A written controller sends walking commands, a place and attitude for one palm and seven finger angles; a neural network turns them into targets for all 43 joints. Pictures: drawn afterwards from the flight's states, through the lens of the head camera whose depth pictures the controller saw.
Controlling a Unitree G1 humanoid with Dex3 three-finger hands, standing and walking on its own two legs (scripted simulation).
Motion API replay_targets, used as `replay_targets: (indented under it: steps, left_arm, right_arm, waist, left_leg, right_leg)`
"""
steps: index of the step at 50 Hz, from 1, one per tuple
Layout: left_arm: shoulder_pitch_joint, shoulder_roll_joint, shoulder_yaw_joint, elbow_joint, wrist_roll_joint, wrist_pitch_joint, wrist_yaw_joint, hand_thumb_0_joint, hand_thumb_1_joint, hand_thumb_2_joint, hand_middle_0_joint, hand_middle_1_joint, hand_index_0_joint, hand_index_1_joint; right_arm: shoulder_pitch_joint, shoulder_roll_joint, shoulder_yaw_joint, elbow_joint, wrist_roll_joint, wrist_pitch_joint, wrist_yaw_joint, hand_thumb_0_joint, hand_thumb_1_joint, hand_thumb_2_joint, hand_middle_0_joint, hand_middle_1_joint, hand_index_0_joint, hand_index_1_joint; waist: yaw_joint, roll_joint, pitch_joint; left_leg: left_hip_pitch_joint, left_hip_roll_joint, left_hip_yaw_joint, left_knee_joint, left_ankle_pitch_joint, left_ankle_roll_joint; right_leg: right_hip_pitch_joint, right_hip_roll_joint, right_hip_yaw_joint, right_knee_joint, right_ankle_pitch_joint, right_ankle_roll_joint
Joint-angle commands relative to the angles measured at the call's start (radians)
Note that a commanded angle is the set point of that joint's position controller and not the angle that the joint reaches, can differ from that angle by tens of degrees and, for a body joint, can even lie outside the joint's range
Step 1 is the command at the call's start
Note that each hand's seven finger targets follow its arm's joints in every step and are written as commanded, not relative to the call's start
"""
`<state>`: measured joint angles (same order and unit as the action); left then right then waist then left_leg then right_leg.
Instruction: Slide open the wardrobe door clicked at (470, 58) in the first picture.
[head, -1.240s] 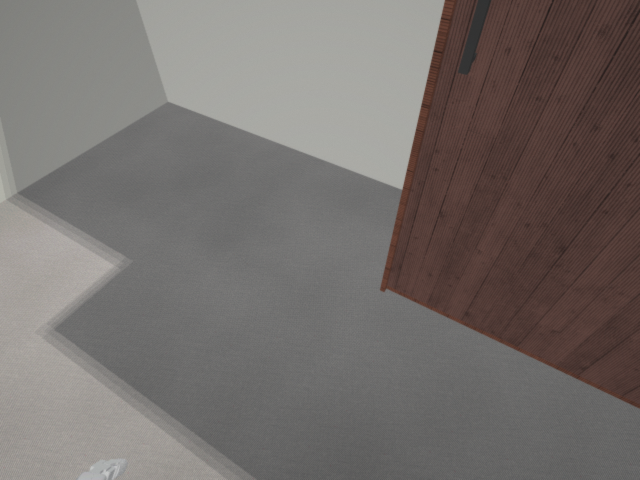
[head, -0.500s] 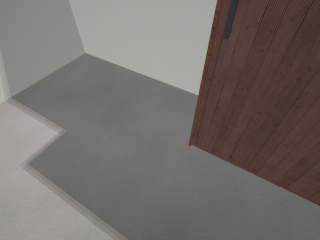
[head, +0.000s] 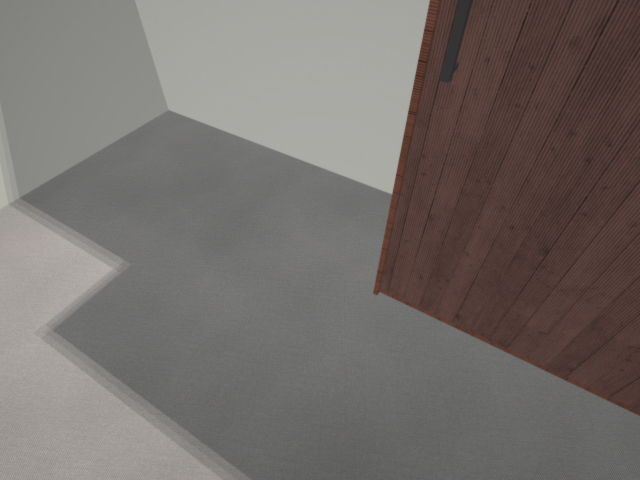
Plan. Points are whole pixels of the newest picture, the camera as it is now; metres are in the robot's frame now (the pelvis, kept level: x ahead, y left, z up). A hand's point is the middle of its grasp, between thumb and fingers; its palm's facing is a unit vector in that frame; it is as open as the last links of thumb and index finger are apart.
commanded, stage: look at it before walking up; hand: left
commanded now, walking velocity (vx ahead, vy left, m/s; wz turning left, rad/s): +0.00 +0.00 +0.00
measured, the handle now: (468, 2) +0.84 -0.21 +0.25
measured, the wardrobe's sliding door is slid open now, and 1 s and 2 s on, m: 0.00 0.00 0.00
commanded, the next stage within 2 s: turn to face it in 0.20 s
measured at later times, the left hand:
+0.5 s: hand out of the picture +0.06 +0.24 -0.17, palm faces -0.06 -0.94 -0.32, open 7.4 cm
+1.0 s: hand out of the picture +0.06 +0.18 -0.17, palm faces -0.23 -0.94 -0.24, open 7.3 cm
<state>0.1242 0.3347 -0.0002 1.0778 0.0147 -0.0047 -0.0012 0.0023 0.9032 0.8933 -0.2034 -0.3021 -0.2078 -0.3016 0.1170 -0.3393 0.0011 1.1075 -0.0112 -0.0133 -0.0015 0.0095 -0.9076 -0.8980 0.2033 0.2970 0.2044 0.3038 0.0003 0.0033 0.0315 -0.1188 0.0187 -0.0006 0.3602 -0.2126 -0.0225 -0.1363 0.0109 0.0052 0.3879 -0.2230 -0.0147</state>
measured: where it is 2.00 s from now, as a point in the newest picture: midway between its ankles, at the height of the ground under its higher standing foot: outside the picture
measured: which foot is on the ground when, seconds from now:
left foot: down 0.00-0.68, up 0.70-1.00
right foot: down 0.00-1.00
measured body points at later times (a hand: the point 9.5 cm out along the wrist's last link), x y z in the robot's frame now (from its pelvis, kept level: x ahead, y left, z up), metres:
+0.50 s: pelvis -0.01 +0.01 -0.01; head +0.01 +0.01 +0.44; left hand +0.07 +0.29 -0.14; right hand +0.07 -0.28 -0.14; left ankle -0.01 +0.13 -0.75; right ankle -0.01 -0.11 -0.75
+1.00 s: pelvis -0.03 +0.00 -0.01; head +0.01 -0.02 +0.44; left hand +0.07 +0.23 -0.15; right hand -0.02 -0.27 -0.15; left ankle -0.01 +0.15 -0.69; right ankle -0.02 -0.09 -0.75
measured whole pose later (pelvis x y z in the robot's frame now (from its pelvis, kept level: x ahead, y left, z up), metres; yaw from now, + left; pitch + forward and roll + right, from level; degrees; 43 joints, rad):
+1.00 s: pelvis -0.03 +0.00 -0.01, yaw -17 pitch +1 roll +1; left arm 0.27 0.19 0.05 0.93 0.03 0.04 0.00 0.00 0.90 0.89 -0.20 -0.30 -0.21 -0.30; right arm 0.15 -0.23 -0.06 0.96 -0.01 0.04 -0.02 0.01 -0.91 -0.90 0.20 0.30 0.20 0.30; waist 0.03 0.00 0.06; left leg -0.41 0.03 -0.01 0.92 -0.40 -0.06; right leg -0.32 0.07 0.09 0.48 -0.18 -0.06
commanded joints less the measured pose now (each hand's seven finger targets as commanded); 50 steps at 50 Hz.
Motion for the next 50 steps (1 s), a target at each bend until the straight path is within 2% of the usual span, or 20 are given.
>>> replay_targets:
  steps: [1,10,17,20,24,27,29,30,31,32,33,34,35,36,37,38,39,41,47,50]
  left_arm:
    - [-0.041,0.211,0.040,-0.063,-0.005,-0.026,0.014,0.000,0.900,0.900,-0.200,-0.300,-0.200,-0.300]
    - [-0.038,0.211,0.037,-0.057,-0.004,-0.025,0.013,0.000,0.900,0.900,-0.200,-0.300,-0.200,-0.300]
    - [-0.036,0.209,0.039,-0.061,-0.004,-0.020,0.012,0.000,0.900,0.900,-0.200,-0.300,-0.200,-0.300]
    - [0.029,0.105,0.029,-0.069,-0.003,0.015,0.018,0.000,0.900,0.900,-0.200,-0.300,-0.200,-0.300]
    - [0.055,0.101,0.047,-0.129,0.003,0.037,0.012,0.000,0.900,0.900,-0.200,-0.300,-0.200,-0.300]
    - [0.070,0.074,0.056,-0.168,0.005,0.045,0.002,0.000,0.900,0.900,-0.200,-0.300,-0.200,-0.300]
    - [0.080,0.039,0.064,-0.190,0.006,0.052,-0.003,0.000,0.900,0.900,-0.200,-0.300,-0.200,-0.300]
    - [0.088,0.031,0.068,-0.200,0.005,0.054,-0.005,0.000,0.900,0.900,-0.200,-0.300,-0.200,-0.300]
    - [0.118,0.023,0.074,-0.201,0.005,0.052,-0.009,0.000,0.900,0.900,-0.200,-0.300,-0.200,-0.300]
    - [0.177,0.018,0.080,-0.189,0.008,0.045,-0.011,0.000,0.900,0.900,-0.200,-0.300,-0.200,-0.300]
    - [0.238,0.055,0.089,-0.174,0.015,0.034,-0.009,0.000,0.900,0.900,-0.200,-0.300,-0.200,-0.300]
    - [0.261,0.161,0.110,-0.181,0.027,0.016,0.008,0.000,0.900,0.900,-0.200,-0.300,-0.200,-0.300]
    - [0.287,0.154,0.104,-0.186,0.007,0.019,0.018,0.000,0.900,0.900,-0.200,-0.300,-0.200,-0.300]
    - [0.224,0.139,0.106,-0.198,0.010,0.023,0.021,0.000,0.900,0.900,-0.200,-0.300,-0.200,-0.300]
    - [0.162,0.109,0.100,-0.214,0.008,0.022,0.022,0.000,0.900,0.900,-0.200,-0.300,-0.200,-0.300]
    - [0.129,0.085,0.097,-0.227,0.007,0.019,0.025,0.000,0.900,0.900,-0.200,-0.300,-0.200,-0.300]
    - [0.119,0.072,0.095,-0.232,0.007,0.016,0.024,0.000,0.900,0.900,-0.200,-0.300,-0.200,-0.300]
    - [0.139,0.063,0.096,-0.224,0.007,0.013,0.023,0.000,0.900,0.900,-0.200,-0.300,-0.200,-0.300]
    - [0.192,0.057,0.106,-0.201,0.011,0.018,0.021,0.000,0.900,0.900,-0.200,-0.300,-0.200,-0.300]
    - [0.178,0.061,0.110,-0.205,0.017,0.024,0.022,0.000,0.900,0.900,-0.200,-0.300,-0.200,-0.300]
  right_arm:
    - [-0.048,-0.199,-0.037,-0.063,0.001,-0.022,-0.016,0.000,-0.900,-0.900,0.200,0.300,0.200,0.300]
    - [-0.043,-0.201,-0.037,-0.059,0.002,-0.020,-0.014,0.000,-0.900,-0.900,0.200,0.300,0.200,0.300]
    - [-0.035,-0.201,-0.042,-0.059,0.001,-0.021,-0.019,0.000,-0.900,-0.900,0.200,0.300,0.200,0.300]
    - [0.029,-0.087,-0.032,-0.069,0.000,0.001,-0.025,0.000,-0.900,-0.900,0.200,0.300,0.200,0.300]
    - [0.045,-0.106,-0.059,-0.129,-0.003,0.018,-0.033,0.000,-0.900,-0.900,0.200,0.300,0.200,0.300]
    - [0.033,-0.122,-0.080,-0.172,-0.005,0.021,-0.035,0.000,-0.900,-0.900,0.200,0.300,0.200,0.300]
    - [0.027,-0.122,-0.090,-0.191,-0.007,0.014,-0.033,0.000,-0.900,-0.900,0.200,0.300,0.200,0.300]
    - [0.014,-0.119,-0.092,-0.205,-0.009,0.012,-0.034,0.000,-0.900,-0.900,0.200,0.300,0.200,0.300]
    - [-0.008,-0.112,-0.094,-0.216,-0.012,0.013,-0.034,0.000,-0.900,-0.900,0.200,0.300,0.200,0.300]
    - [-0.030,-0.108,-0.096,-0.222,-0.013,0.016,-0.033,0.000,-0.900,-0.900,0.200,0.300,0.200,0.300]
    - [-0.032,-0.089,-0.095,-0.231,-0.007,0.024,-0.029,0.000,-0.900,-0.900,0.200,0.300,0.200,0.300]
    - [-0.002,0.004,-0.079,-0.265,0.000,0.028,-0.024,0.000,-0.900,-0.900,0.200,0.300,0.200,0.300]
    - [-0.039,-0.016,-0.079,-0.276,0.003,0.038,-0.029,0.000,-0.900,-0.900,0.200,0.300,0.200,0.300]
    - [-0.050,-0.003,-0.084,-0.268,0.004,0.039,-0.027,0.000,-0.900,-0.900,0.200,0.300,0.200,0.300]
    - [-0.033,-0.013,-0.085,-0.253,0.000,0.037,-0.024,0.000,-0.900,-0.900,0.200,0.300,0.200,0.300]
    - [-0.007,-0.012,-0.085,-0.234,-0.003,0.035,-0.020,0.000,-0.900,-0.900,0.200,0.300,0.200,0.300]
    - [0.020,0.006,-0.083,-0.220,-0.006,0.035,-0.019,0.000,-0.900,-0.900,0.200,0.300,0.200,0.300]
    - [0.033,0.019,-0.080,-0.214,-0.007,0.037,-0.022,0.000,-0.900,-0.900,0.200,0.300,0.200,0.300]
    - [0.021,0.041,-0.075,-0.222,-0.002,0.032,-0.029,0.000,-0.900,-0.900,0.200,0.300,0.200,0.300]
    - [0.029,0.047,-0.070,-0.226,0.002,0.026,-0.032,0.000,-0.900,-0.900,0.200,0.300,0.200,0.300]
  waist:
    - [0.002,-0.012,-0.062]
    - [0.000,-0.011,-0.053]
    - [-0.003,0.003,-0.066]
    - [-0.005,-0.008,-0.058]
    - [-0.006,0.018,-0.046]
    - [-0.001,0.105,-0.041]
    - [0.006,0.183,-0.041]
    - [0.012,0.191,-0.032]
    - [0.035,0.170,-0.027]
    - [0.066,0.124,-0.039]
    - [0.092,-0.026,-0.045]
    - [0.077,-0.381,-0.031]
    - [0.097,-0.277,-0.053]
    - [0.067,-0.230,-0.018]
    - [0.042,-0.174,0.006]
    - [0.021,-0.107,-0.017]
    - [0.011,-0.095,-0.053]
    - [0.016,-0.098,-0.078]
    - [0.043,-0.136,-0.108]
    - [0.042,-0.143,-0.102]
  left_leg:
    - [0.016,0.103,-0.078,-0.045,0.162,0.041]
    - [0.012,0.103,-0.085,-0.057,0.134,0.042]
    - [0.039,0.114,-0.063,-0.036,0.179,0.039]
    - [0.029,0.120,-0.009,0.027,0.185,0.021]
    - [0.007,0.160,-0.008,0.063,0.140,0.040]
    - [-0.019,0.249,-0.049,0.038,0.144,0.092]
    - [-0.027,0.346,-0.082,0.005,0.273,0.169]
    - [-0.054,0.366,-0.066,0.023,0.315,0.182]
    - [-0.107,0.353,-0.030,0.073,0.326,0.162]
    - [-0.143,0.311,0.029,0.170,0.287,0.118]
    - [-0.229,0.222,0.108,0.361,0.132,0.047]
    - [-0.467,0.037,0.172,0.649,-0.310,-0.035]
    - [-0.428,0.026,-0.002,0.741,-0.387,-0.025]
    - [-0.451,0.035,-0.039,0.808,-0.336,-0.019]
    - [-0.457,0.047,-0.053,0.826,-0.257,-0.021]
    - [-0.431,0.060,-0.045,0.811,-0.200,-0.028]
    - [-0.410,0.055,-0.033,0.791,-0.170,-0.033]
    - [-0.395,0.042,-0.021,0.742,-0.159,-0.039]
    - [-0.376,0.018,-0.005,0.569,-0.190,-0.037]
    - [-0.311,0.011,-0.005,0.452,-0.216,-0.024]
  right_leg:
    - [0.000,-0.133,0.114,-0.072,0.188,-0.022]
    - [-0.008,-0.130,0.118,-0.085,0.141,-0.020]
    - [-0.014,-0.124,0.122,-0.058,0.224,-0.022]
    - [-0.065,-0.114,0.139,0.011,0.288,-0.011]
    - [-0.160,-0.074,0.144,0.122,0.262,-0.011]
    - [-0.228,-0.019,0.089,0.298,0.132,0.006]
    - [-0.267,-0.006,0.008,0.468,-0.232,0.026]
    - [-0.247,-0.035,0.010,0.478,-0.284,0.023]
    - [-0.180,-0.053,0.009,0.419,-0.252,0.018]
    - [-0.100,-0.049,-0.011,0.303,-0.140,0.018]
    - [-0.017,-0.079,0.039,0.126,0.079,0.008]
    - [0.043,-0.341,0.484,-0.050,0.362,-0.081]
    - [-0.046,-0.376,0.542,-0.109,0.343,-0.167]
    - [-0.093,-0.342,0.545,-0.120,0.181,-0.194]
    - [-0.110,-0.302,0.488,-0.115,0.111,-0.193]
    - [-0.105,-0.269,0.428,-0.095,0.131,-0.182]
    - [-0.087,-0.239,0.380,-0.079,0.155,-0.168]
    - [-0.059,-0.217,0.354,-0.065,0.191,-0.165]
    - [0.022,-0.197,0.381,-0.055,0.245,-0.174]
    - [-0.021,-0.197,0.414,-0.061,0.217,-0.182]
